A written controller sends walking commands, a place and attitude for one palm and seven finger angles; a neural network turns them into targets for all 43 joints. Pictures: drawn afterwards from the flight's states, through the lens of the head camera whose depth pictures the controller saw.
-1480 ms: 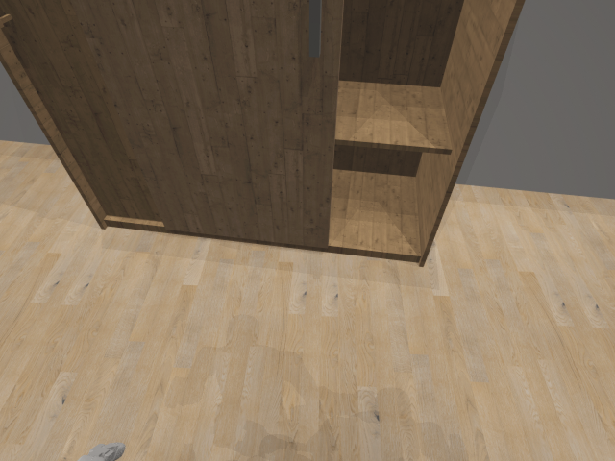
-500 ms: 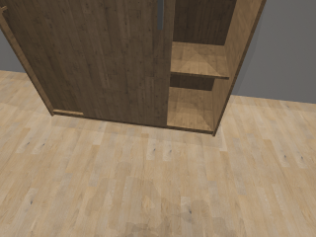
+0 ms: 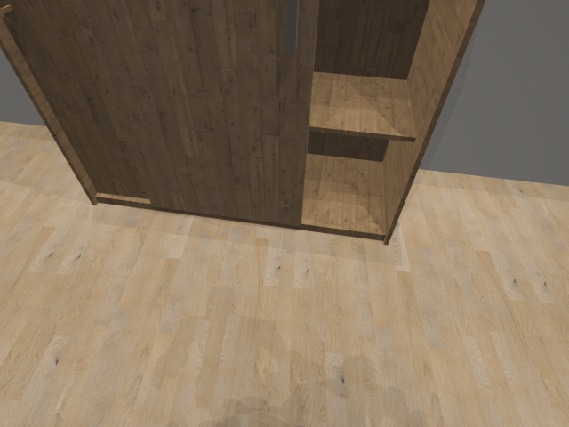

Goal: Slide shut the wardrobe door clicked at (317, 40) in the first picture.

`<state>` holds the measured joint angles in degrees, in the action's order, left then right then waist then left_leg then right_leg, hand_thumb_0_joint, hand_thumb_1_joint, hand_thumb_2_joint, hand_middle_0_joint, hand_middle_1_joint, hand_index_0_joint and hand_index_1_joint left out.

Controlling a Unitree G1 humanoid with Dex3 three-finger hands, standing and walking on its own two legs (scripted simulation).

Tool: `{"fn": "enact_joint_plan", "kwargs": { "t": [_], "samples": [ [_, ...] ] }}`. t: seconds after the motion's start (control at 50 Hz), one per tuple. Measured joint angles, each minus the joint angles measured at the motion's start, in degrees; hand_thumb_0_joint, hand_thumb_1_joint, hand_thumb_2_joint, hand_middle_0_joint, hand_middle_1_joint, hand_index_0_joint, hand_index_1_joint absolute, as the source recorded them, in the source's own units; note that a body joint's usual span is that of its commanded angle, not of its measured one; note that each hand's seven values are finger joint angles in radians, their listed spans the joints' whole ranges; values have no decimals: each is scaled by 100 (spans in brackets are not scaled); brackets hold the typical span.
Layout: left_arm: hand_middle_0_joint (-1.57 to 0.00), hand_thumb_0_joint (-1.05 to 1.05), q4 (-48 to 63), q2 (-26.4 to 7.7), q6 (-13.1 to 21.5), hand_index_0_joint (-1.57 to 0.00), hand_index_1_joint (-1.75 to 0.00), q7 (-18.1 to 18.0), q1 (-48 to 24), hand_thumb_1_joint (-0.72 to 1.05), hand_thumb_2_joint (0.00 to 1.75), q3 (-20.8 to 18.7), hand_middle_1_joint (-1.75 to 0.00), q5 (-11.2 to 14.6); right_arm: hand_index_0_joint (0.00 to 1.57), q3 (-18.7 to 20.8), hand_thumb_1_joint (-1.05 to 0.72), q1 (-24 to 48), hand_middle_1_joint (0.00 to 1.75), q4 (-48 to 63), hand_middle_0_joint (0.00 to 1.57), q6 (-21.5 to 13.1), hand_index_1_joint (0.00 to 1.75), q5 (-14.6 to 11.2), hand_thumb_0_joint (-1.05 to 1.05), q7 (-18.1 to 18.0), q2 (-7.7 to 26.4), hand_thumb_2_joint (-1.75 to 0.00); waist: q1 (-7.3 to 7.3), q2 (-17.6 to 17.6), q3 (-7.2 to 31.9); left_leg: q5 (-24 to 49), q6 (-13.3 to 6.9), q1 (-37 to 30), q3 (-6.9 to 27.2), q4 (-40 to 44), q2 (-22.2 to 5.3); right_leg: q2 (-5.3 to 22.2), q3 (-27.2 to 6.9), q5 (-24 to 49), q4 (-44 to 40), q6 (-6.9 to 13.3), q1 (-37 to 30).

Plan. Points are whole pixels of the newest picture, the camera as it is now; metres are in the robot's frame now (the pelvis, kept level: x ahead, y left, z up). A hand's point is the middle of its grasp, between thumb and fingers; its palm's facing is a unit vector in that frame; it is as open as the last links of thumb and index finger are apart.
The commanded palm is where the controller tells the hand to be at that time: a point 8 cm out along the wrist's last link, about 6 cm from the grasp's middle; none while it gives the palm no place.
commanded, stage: walk to a spot facing it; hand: left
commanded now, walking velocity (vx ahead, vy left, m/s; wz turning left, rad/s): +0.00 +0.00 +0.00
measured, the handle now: (294, 6) +1.03 +0.04 +0.18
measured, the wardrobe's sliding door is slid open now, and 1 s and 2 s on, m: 0.38 0.38 0.38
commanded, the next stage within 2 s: take the last steps up to it in 0.52 s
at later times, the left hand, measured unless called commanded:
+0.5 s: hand out of the picture +0.05 +0.20 -0.20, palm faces -0.06 -0.99 -0.14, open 7.4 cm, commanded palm none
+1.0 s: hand (220, 328) +0.33 +0.15 -0.18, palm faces -0.11 -0.97 -0.20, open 7.2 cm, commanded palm none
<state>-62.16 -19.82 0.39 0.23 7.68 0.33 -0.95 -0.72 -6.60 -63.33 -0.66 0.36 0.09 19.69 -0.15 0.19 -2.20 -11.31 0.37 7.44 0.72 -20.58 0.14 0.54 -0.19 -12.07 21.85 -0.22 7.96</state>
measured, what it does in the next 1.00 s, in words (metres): walks ahead: right foot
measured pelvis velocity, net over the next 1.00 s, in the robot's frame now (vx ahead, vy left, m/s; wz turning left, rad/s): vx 0.25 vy -0.02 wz -0.13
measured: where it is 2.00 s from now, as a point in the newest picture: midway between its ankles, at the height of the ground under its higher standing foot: (306, 340)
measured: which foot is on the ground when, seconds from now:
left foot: down 0.00-0.74, up 0.76-1.00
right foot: down 0.00-0.40, up 0.42-0.74, down 0.76-1.00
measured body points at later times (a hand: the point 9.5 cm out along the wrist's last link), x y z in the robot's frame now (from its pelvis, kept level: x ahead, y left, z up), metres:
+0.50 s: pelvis +0.09 +0.02 -0.01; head +0.10 +0.04 +0.43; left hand +0.06 +0.25 -0.18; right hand +0.02 -0.20 -0.16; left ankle +0.00 +0.12 -0.75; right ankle +0.03 -0.10 -0.68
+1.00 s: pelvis +0.25 -0.02 -0.01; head +0.25 -0.02 +0.44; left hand +0.33 +0.20 -0.17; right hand +0.23 -0.25 -0.16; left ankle +0.29 +0.11 -0.69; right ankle +0.27 -0.11 -0.75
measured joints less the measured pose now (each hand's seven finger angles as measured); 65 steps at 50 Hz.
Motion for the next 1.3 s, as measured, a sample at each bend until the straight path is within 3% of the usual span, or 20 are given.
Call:
{"fn": "enact_joint_plan", "kwargs": {
  "t": [0.16,0.32,0.38,0.42,0.48,0.54,0.62,0.68,0.74,0.76,0.82,0.88,0.94,1.0,1.12,1.16,1.22,1.26,1.3],
  "samples": [
    [-20,0,-27,90,-43,-20,-30,-52,140,90,90,2,-30,-11,20,-16,-91,-76,29,-26,20,45,30,39,0,-16,-87,-90,-19,-6,100,-115,4,40,-29,-132,-13,-13,-27,-88,98,-9,36],
    [-20,0,-23,586,-41,-20,-30,49,935,90,90,-66,-30,-48,20,-2,-91,-784,29,-23,20,55,30,85,0,29,-520,-90,-47,-70,325,-965,-67,344,-98,-1210,-167,-139,-38,-694,702,11,136],
    [-20,0,-114,759,-6,-20,-30,35,1265,90,90,-120,-30,-45,20,23,-91,-1024,29,-72,20,-10,30,66,0,13,-721,-90,-68,62,311,-1243,-100,251,-280,-1359,-140,-73,-124,-962,937,-39,115],
    [-20,0,-230,856,-50,-20,-30,27,1424,90,90,-138,-30,-35,20,46,-91,-1152,29,-70,20,-166,30,83,0,-20,-858,-90,-61,176,257,-1331,-186,56,-466,-1261,-80,-11,-159,-1238,1729,74,398],
    [-20,0,-356,965,-109,-20,-30,19,1397,90,90,-155,-30,-46,20,48,-91,-1469,29,-50,20,-352,30,99,0,-134,-1054,-90,85,158,100,-1337,-213,-323,-572,-943,-114,-11,98,-1577,3480,159,1133],
    [-20,0,-239,992,-133,-20,-30,67,1159,91,90,-232,-30,-55,20,41,-91,-1824,29,-172,20,-385,30,92,0,-189,-1246,-90,125,166,-47,-1239,-187,-719,-664,-457,-130,131,332,-1235,4113,146,1830],
    [-20,1,36,971,-155,-20,-30,86,664,92,90,-306,-30,-82,20,41,-91,-2176,29,-419,20,-368,30,83,0,-238,-1402,-90,123,107,-271,-1172,-104,-1206,-834,103,-156,285,580,-516,3285,168,2351],
    [-20,2,231,868,-89,-20,-30,102,311,94,90,-349,-30,-57,20,60,-91,-2310,29,-568,20,-318,30,62,0,-250,-1432,-90,183,12,-469,-1343,-2,-1470,-957,152,-232,198,749,-166,2261,296,2302],
    [-20,1,402,773,96,-20,-30,85,129,93,90,-372,-30,-76,20,104,-91,-2448,29,-707,20,-242,30,24,0,-219,-1424,-90,196,-43,-524,-1814,49,-1410,-998,-695,-368,48,862,188,1475,472,1797],
    [-20,1,444,736,193,-20,-30,61,102,93,90,-388,-30,-88,20,119,-91,-2464,30,-742,20,-208,30,-5,0,-191,-1434,-90,175,-8,-496,-1937,9,-1095,-974,-1521,-423,60,849,235,1435,566,1703],
    [-20,0,487,765,298,-20,-30,-21,49,92,90,-393,-30,-23,20,203,-91,-2106,29,-662,20,-53,30,-29,0,-133,-1354,-90,194,-69,-512,-1815,-155,288,-445,-4423,-447,4,939,-111,1744,562,1609],
    [-20,0,397,873,235,-20,-30,-102,156,92,90,-346,-30,-35,20,279,-91,-1636,29,-361,20,6,30,55,0,-93,-1233,-90,237,-81,-330,-1280,-171,1358,-352,-5188,-559,-52,966,-82,1334,479,1270],
    [-20,0,276,996,201,-20,-30,-147,346,93,90,-326,-30,-67,20,327,-91,-1213,29,-1,20,3,30,97,0,-67,-1151,-90,275,-77,-81,-942,-80,1948,-400,-4583,-704,-84,960,11,867,440,957],
    [-20,0,192,980,198,-20,-30,-114,543,94,90,-322,-30,-80,20,350,-92,-908,29,268,19,-14,30,110,0,-26,-1138,-90,217,-48,132,-700,-9,2107,-481,-3668,-772,-104,949,23,533,397,683],
    [-20,0,107,980,200,-20,-30,-23,953,93,90,-332,-30,-97,20,375,-94,-684,29,472,19,-110,30,104,0,43,-998,-90,-33,71,319,-621,-12,1504,-713,-1918,-625,-17,938,-328,491,216,279],
    [-20,0,78,985,157,-20,-30,-1,1128,92,90,-345,-30,-75,20,346,-94,-722,29,532,19,-216,30,110,0,39,-968,-90,-53,71,353,-482,-64,1144,-758,-1325,-548,35,939,-678,877,167,315],
    [-20,0,-39,951,29,-20,-30,26,1208,92,90,-377,-30,-87,20,284,-93,-800,29,544,19,-312,30,153,0,-24,-1079,-90,-19,217,283,-536,-245,987,-895,-1421,-394,127,594,-1343,2681,211,941],
    [-20,0,-86,929,14,-20,-30,69,1182,91,90,-398,-30,-113,20,257,-93,-956,29,487,20,-336,30,135,0,-97,-1166,-90,3,263,247,-535,-277,716,-951,-1098,-294,194,458,-1066,3680,200,1432],
    [-20,0,-72,922,34,-20,-30,93,1123,91,90,-410,-30,-124,20,227,-94,-1131,29,358,20,-366,30,111,0,-135,-1216,-90,-10,282,200,-421,-258,406,-995,-664,-209,304,388,-683,4071,128,1808]
  ]
}}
